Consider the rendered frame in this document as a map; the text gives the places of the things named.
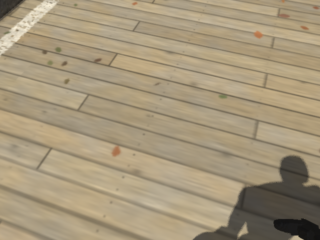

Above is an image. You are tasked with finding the robot right hand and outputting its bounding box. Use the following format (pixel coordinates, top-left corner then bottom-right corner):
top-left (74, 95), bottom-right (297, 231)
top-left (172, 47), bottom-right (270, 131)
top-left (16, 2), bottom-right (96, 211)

top-left (273, 218), bottom-right (320, 240)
